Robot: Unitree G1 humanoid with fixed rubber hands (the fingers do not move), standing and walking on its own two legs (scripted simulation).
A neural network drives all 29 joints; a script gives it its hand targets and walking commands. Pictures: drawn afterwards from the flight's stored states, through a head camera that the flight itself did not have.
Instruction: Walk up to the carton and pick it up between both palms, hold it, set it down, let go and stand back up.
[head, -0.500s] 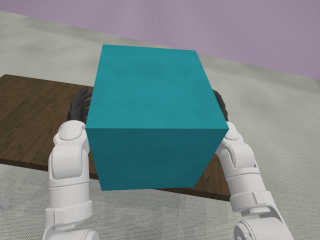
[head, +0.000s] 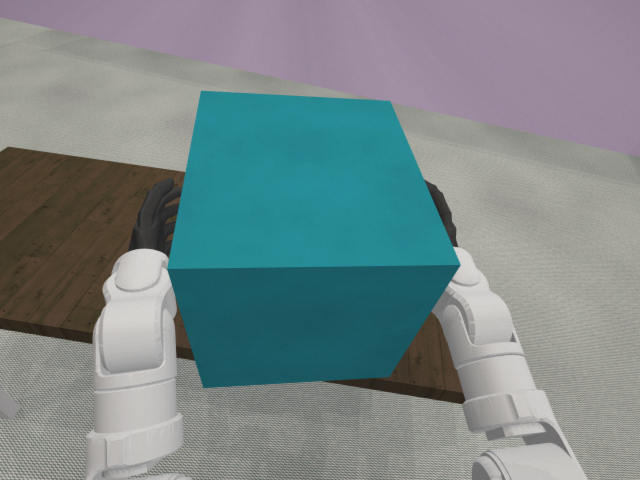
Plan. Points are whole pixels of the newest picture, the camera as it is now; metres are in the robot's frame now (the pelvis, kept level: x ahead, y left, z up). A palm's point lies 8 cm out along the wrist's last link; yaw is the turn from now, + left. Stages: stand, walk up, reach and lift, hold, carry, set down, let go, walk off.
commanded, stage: hold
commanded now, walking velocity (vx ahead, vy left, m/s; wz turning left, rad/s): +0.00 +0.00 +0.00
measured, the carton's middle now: (299, 240) +0.38 +0.01 +0.14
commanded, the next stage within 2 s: none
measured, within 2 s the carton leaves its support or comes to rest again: neither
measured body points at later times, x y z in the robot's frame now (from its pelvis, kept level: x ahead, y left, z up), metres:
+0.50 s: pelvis +0.00 +0.00 +0.00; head -0.03 +0.03 +0.45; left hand +0.36 +0.17 +0.17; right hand +0.36 -0.16 +0.16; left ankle +0.03 +0.10 -0.75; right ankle +0.01 -0.10 -0.75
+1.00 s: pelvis +0.00 +0.00 +0.00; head -0.02 +0.03 +0.45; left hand +0.36 +0.17 +0.17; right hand +0.36 -0.16 +0.16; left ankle +0.03 +0.10 -0.75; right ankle +0.01 -0.10 -0.75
